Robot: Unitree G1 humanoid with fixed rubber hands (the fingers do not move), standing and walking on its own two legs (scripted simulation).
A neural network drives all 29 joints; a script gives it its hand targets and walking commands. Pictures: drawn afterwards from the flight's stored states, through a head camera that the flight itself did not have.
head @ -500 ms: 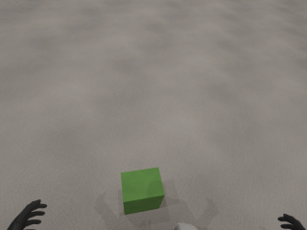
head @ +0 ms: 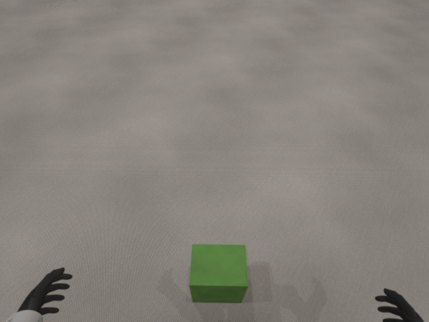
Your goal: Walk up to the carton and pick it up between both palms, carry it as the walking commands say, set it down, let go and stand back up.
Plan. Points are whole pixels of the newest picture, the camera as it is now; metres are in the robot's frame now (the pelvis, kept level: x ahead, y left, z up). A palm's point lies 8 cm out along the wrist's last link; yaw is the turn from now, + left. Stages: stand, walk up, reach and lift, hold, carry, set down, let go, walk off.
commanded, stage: walk up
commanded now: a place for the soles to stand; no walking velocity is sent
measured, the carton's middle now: (217, 274) +0.40 -0.01 -0.63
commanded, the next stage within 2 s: reach and lift in 1.42 s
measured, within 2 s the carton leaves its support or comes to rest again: neither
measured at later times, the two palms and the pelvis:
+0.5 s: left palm out of the picture +0.08 +0.35 -0.08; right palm out of the picture +0.11 -0.33 -0.07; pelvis -0.01 +0.01 +0.01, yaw +2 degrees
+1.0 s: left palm out of the picture +0.09 +0.35 -0.08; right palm out of the picture +0.13 -0.32 -0.07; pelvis +0.00 +0.00 +0.01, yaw +4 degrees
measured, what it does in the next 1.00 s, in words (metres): stands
